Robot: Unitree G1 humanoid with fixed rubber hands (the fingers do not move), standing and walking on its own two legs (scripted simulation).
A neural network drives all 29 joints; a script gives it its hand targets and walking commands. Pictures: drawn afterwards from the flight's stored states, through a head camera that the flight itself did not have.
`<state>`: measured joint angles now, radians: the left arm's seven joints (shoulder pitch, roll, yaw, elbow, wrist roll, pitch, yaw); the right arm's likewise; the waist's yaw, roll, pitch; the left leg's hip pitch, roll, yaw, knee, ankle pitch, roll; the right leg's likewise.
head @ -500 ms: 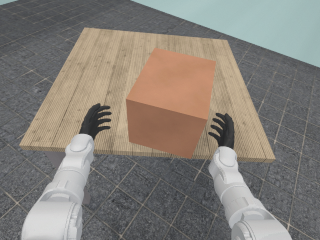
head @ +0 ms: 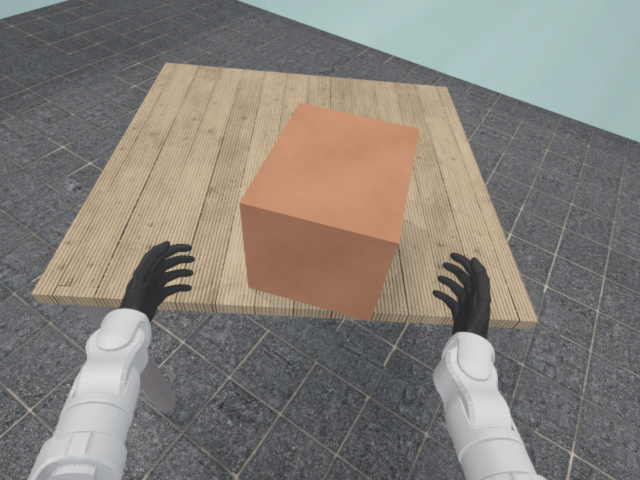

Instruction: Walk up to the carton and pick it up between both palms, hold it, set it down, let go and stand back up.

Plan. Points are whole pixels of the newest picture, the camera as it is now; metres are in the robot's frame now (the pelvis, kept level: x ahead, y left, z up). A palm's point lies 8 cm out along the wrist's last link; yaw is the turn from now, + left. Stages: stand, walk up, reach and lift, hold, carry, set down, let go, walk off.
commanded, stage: set down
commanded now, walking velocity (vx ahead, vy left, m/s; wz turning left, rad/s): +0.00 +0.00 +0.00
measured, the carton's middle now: (333, 208) +0.53 -0.04 +0.02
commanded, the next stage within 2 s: none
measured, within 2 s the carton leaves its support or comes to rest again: neither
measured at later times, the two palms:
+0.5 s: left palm (129, 334) +0.30 +0.23 +0.04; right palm (501, 368) +0.23 -0.19 +0.07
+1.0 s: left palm (118, 370) +0.26 +0.24 +0.02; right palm (498, 377) +0.23 -0.19 +0.05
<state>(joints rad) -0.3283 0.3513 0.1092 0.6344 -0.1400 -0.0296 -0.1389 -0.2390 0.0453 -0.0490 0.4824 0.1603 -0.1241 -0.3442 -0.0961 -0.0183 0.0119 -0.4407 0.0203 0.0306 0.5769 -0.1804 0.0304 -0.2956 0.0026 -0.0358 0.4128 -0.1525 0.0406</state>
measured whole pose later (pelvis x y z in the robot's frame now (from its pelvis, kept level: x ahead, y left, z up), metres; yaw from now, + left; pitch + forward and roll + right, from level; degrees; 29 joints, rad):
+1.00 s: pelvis +0.02 -0.02 +0.01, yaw +0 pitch -3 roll -2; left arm 0.17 0.43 0.11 0.14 -0.18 0.13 -0.16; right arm 0.26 0.05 0.09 -0.16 0.14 0.22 -0.34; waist -0.07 -0.03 0.07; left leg -0.28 0.02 0.03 0.51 -0.19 0.04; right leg -0.17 0.00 -0.03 0.41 -0.20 0.03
